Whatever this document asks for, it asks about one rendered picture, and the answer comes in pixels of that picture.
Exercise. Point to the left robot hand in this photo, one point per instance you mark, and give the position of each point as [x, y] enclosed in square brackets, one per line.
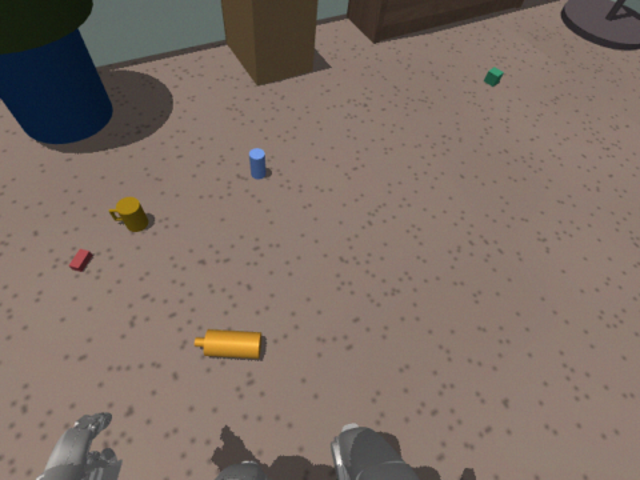
[74, 445]

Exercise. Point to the potted plant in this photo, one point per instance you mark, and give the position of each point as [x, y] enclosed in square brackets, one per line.
[48, 80]

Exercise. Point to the left robot arm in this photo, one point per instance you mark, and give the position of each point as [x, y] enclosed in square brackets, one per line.
[63, 472]

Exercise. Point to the coat stand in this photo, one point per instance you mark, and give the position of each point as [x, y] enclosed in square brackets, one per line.
[603, 22]

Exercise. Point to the bookshelf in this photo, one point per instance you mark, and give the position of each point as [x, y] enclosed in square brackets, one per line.
[383, 19]

